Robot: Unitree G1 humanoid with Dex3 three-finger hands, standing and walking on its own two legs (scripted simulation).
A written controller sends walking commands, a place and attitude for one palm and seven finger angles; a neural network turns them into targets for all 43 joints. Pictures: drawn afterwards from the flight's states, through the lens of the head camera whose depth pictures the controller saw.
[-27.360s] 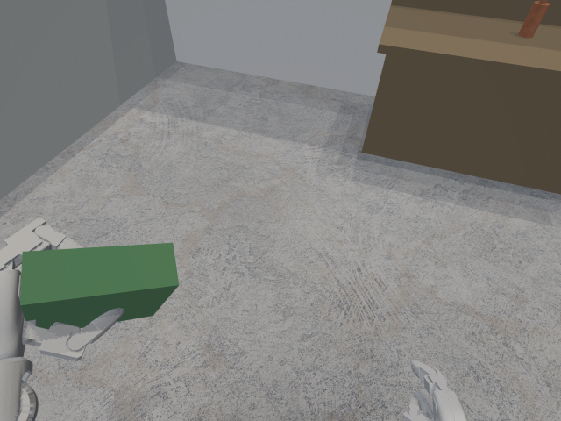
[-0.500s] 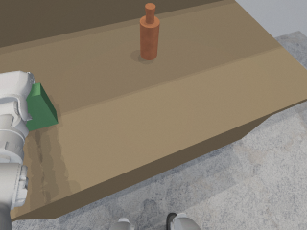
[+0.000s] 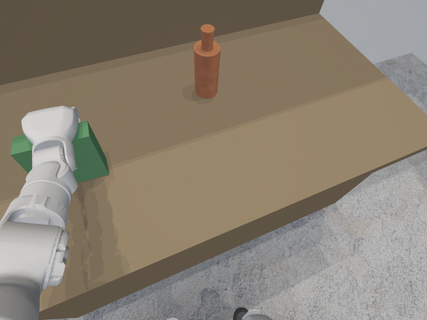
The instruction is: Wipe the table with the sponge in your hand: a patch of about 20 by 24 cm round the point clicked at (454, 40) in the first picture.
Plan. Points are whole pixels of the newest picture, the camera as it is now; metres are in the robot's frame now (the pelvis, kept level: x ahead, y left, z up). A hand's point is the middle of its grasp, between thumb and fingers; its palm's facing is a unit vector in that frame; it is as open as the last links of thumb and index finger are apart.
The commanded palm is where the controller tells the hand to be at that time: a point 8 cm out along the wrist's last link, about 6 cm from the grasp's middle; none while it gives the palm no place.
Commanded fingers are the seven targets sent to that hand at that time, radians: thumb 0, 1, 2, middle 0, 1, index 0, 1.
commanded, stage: wipe back along the middle lane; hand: left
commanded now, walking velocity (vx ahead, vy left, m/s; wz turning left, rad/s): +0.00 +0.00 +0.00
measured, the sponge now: (70, 163) +0.43 +0.31 -0.05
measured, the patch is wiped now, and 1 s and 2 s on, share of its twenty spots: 0.40 0.70 0.80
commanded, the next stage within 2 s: slide across to the third lane in 1.76 s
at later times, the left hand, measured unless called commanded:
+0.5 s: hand (75, 155) +0.42 +0.28 +0.01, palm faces -0.10 +0.01 -1.00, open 9.4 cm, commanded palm +0.39 +0.25 +0.04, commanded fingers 0.00 0.10 1.30 -1.20 -1.60 -1.20 -1.60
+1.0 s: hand (79, 173) +0.38 +0.26 +0.01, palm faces -0.06 +0.02 -1.00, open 9.3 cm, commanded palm +0.34 +0.23 +0.04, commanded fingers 0.00 0.10 1.30 -1.20 -1.60 -1.20 -1.60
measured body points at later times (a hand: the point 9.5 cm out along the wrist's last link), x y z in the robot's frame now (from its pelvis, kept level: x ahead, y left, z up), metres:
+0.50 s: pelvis +0.00 -0.01 +0.01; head +0.08 +0.00 +0.45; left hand +0.42 +0.27 +0.06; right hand +0.08 -0.27 -0.13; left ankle -0.04 +0.10 -0.72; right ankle +0.02 -0.14 -0.72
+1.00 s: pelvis +0.01 +0.00 +0.01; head +0.06 -0.01 +0.45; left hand +0.38 +0.25 +0.06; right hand +0.14 -0.26 -0.12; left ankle -0.04 +0.10 -0.72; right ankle +0.02 -0.14 -0.72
